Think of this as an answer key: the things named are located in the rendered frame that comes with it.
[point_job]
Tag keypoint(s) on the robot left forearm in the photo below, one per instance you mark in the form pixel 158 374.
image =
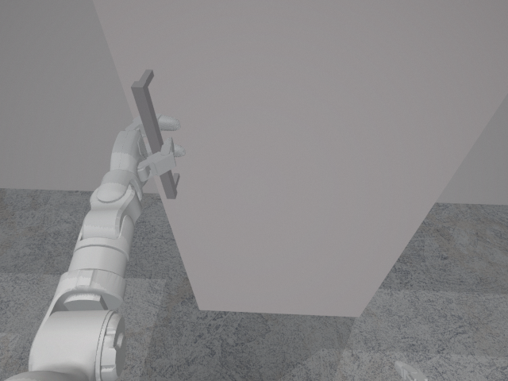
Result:
pixel 95 277

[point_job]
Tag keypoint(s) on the fridge door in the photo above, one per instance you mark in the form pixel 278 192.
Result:
pixel 318 133

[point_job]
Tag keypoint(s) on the robot left upper arm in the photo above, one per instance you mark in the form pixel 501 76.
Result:
pixel 85 345

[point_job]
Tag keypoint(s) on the left robot hand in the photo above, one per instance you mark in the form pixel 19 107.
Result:
pixel 131 154

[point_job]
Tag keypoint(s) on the handle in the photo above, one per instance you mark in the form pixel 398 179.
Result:
pixel 151 128

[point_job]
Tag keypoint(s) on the right robot hand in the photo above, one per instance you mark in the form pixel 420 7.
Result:
pixel 408 373

